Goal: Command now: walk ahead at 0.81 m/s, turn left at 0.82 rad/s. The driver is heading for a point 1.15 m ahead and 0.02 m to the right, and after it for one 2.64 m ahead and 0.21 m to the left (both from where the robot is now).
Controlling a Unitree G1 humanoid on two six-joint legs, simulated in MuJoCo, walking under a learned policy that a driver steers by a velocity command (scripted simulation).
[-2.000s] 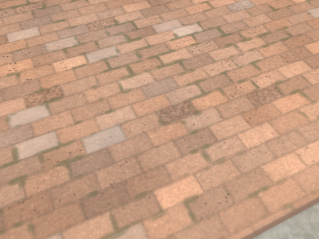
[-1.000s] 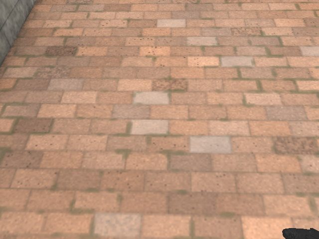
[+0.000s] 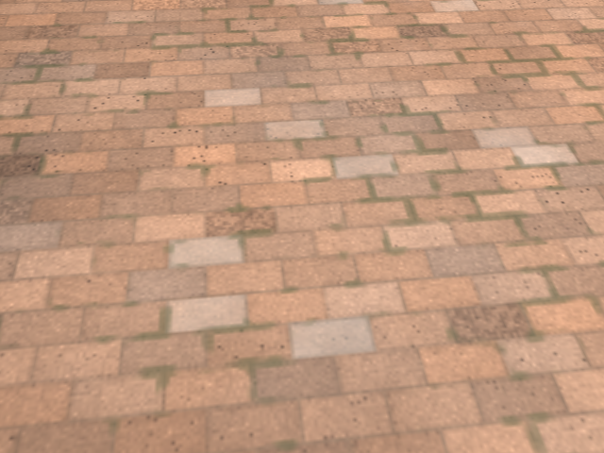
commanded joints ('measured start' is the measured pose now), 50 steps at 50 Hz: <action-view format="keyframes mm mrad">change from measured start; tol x32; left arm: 1 -63 152 34 -50 6 -10 3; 23 -370 9 -68 -117 -51 27 -85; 30 425 201 21 130 -60 60 -43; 50 -43 242 55 16 -44 -14 -26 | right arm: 1 -191 -38 10 -117 1 -13 8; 6 394 -198 -59 61 12 -38 -62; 45 -335 7 126 -176 4 -124 -87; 50 81 -149 51 -75 8 -150 -126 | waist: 1 8 -118 201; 5 -212 -76 -70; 7 -143 442 -196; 11 -60 -17 -6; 30 399 18 -110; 32 15 -332 -133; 35 -42 142 72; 50 -141 -60 -180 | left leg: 1 -14 12 70 -133 -76 69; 5 586 -235 193 -252 -224 180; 8 1048 117 -844 -797 -697 288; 14 523 11 -354 -811 -276 170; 24 747 -34 141 -955 825 -31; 28 896 37 163 -486 1493 -70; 30 628 -81 177 373 960 -56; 31 136 -280 75 747 -299 -41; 46 289 -103 -40 -448 238 -80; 50 820 -111 -92 -502 14 -28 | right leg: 1 -108 -249 16 -160 30 -169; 5 -160 -220 -78 538 1052 -162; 7 -868 60 73 1225 -135 -53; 8 -967 57 289 1301 -90 -60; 20 -922 23 238 713 405 -147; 28 -357 241 41 482 399 -248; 31 48 95 389 477 437 -398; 34 -95 -138 1091 -54 -323 -526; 40 -619 79 683 -111 131 -434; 50 -327 123 646 549 789 -235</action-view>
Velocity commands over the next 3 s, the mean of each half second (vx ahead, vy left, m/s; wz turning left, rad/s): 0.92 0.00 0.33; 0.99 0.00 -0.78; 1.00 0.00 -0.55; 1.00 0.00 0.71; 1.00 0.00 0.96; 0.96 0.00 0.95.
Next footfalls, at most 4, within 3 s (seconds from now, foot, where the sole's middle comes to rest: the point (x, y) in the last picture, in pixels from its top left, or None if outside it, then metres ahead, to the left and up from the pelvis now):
0.10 left None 0.22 0.14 -0.76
0.60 right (240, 379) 0.68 0.18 -0.76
1.02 left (196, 238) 1.10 0.34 -0.76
1.44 right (331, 182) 1.35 -0.04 -0.76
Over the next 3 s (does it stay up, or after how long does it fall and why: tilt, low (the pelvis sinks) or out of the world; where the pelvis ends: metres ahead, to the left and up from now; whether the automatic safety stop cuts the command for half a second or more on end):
stays up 2.55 0.06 0.00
